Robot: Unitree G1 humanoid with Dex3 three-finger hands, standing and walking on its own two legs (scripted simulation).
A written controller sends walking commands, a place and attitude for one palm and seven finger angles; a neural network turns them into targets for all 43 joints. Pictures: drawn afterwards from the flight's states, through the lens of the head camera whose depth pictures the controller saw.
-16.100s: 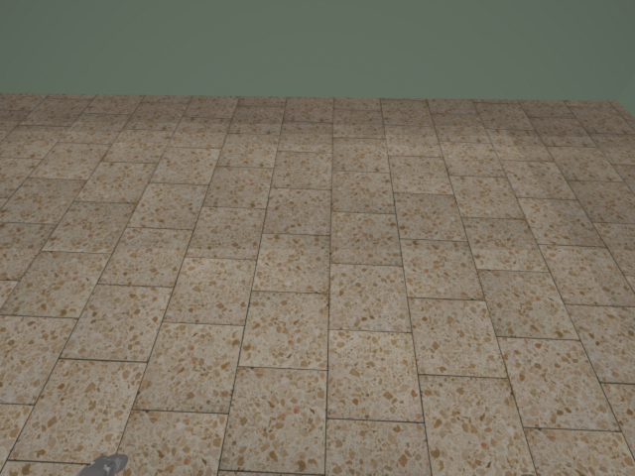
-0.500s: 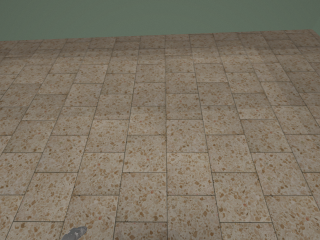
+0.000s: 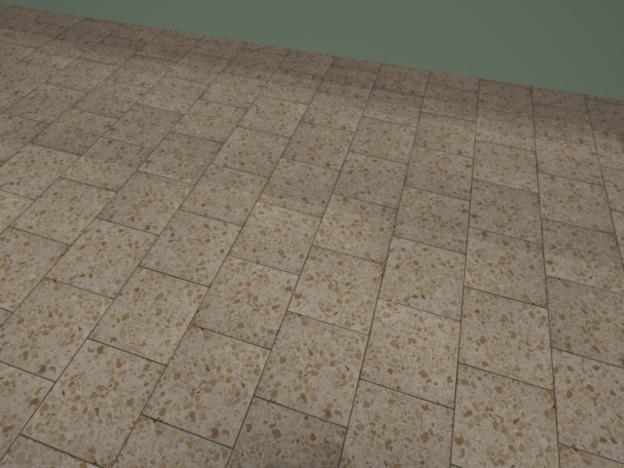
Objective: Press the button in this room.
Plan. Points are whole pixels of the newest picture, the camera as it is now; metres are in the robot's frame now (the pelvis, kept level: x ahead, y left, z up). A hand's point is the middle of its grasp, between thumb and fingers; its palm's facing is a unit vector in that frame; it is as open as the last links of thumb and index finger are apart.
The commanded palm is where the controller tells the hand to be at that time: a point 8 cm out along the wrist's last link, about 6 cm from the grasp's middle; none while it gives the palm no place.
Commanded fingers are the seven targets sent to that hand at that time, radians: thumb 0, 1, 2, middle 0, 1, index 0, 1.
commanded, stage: turn or walk to find it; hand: left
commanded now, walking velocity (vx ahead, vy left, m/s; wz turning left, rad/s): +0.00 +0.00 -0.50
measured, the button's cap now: out of the picture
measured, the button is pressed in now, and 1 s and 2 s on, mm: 0 0 0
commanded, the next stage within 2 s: none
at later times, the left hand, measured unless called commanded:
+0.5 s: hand out of the picture +0.08 +0.19 -0.17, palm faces -0.16 -0.95 -0.25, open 7.4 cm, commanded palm none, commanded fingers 0.00 0.90 0.90 -0.20 -0.30 -0.20 -0.30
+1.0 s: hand out of the picture +0.13 +0.19 -0.17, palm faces -0.38 -0.90 -0.22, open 7.4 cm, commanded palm none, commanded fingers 0.00 0.90 0.90 -0.20 -0.30 -0.20 -0.30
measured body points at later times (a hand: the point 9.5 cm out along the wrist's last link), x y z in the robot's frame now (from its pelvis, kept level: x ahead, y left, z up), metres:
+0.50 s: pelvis -0.02 +0.00 -0.01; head +0.00 -0.02 +0.44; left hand +0.09 +0.24 -0.15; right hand +0.00 -0.26 -0.17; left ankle -0.02 +0.12 -0.73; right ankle -0.03 -0.10 -0.73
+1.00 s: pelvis -0.03 +0.03 +0.00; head +0.00 +0.03 +0.45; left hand +0.15 +0.23 -0.15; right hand -0.07 -0.23 -0.13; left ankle +0.02 +0.14 -0.74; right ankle -0.03 -0.10 -0.73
